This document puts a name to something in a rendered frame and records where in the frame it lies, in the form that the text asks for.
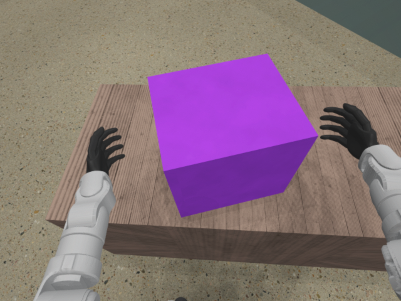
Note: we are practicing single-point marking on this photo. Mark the carton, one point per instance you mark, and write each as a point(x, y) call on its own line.
point(228, 133)

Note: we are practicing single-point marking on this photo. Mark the right robot upper arm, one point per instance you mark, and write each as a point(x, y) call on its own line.
point(392, 256)

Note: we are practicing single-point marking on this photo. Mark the left robot upper arm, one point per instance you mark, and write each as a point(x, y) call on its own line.
point(69, 295)

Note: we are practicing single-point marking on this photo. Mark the robot right hand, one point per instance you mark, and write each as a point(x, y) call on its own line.
point(358, 133)

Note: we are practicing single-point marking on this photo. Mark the right robot forearm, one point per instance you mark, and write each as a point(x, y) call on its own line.
point(381, 169)

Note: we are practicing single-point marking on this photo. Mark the pedestal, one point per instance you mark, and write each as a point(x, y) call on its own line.
point(324, 218)

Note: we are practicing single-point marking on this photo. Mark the robot left hand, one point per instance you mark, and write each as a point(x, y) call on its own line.
point(97, 158)

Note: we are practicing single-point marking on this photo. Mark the left robot forearm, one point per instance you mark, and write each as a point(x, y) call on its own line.
point(77, 264)

